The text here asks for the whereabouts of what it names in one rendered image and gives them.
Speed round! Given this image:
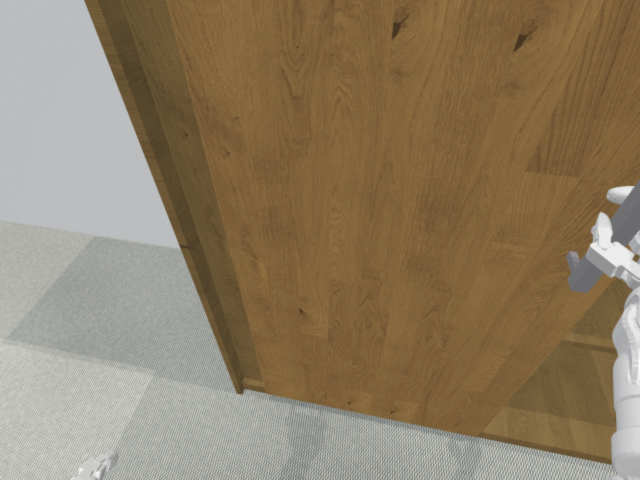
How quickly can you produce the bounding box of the robot right forearm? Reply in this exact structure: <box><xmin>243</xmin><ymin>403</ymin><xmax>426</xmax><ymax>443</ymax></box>
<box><xmin>611</xmin><ymin>287</ymin><xmax>640</xmax><ymax>477</ymax></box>

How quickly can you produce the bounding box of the left robot hand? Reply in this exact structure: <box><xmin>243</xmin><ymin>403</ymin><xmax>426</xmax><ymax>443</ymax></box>
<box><xmin>71</xmin><ymin>451</ymin><xmax>118</xmax><ymax>480</ymax></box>

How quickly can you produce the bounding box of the right robot hand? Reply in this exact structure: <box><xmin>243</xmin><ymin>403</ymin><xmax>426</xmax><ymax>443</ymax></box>
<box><xmin>586</xmin><ymin>186</ymin><xmax>640</xmax><ymax>290</ymax></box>

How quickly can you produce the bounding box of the wardrobe door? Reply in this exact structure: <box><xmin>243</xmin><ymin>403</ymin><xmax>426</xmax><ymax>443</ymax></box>
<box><xmin>121</xmin><ymin>0</ymin><xmax>263</xmax><ymax>381</ymax></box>
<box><xmin>166</xmin><ymin>0</ymin><xmax>640</xmax><ymax>437</ymax></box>

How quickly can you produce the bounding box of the handle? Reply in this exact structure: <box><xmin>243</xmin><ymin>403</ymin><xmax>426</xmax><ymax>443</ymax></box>
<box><xmin>566</xmin><ymin>180</ymin><xmax>640</xmax><ymax>293</ymax></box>

